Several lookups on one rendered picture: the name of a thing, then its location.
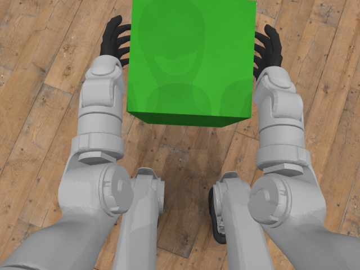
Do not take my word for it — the robot left upper arm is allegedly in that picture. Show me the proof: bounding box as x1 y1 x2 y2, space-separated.
0 163 134 270

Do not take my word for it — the left robot forearm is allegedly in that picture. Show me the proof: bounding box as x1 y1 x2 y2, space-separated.
58 55 126 203

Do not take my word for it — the carton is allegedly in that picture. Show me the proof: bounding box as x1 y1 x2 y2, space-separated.
126 0 257 128

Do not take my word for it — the right robot forearm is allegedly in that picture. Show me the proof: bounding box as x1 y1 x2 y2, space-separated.
253 66 321 191

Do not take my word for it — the robot right upper arm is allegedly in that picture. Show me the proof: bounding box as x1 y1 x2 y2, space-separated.
247 173 360 270

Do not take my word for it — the left robot hand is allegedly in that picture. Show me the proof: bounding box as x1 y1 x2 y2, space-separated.
100 15 131 67

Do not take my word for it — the right robot foot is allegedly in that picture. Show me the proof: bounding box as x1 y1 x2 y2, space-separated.
208 187 226 244

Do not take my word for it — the right robot hand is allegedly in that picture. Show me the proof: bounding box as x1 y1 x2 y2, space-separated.
253 24 283 81

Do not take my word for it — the robot right shin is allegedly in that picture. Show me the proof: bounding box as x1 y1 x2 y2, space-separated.
216 172 251 233

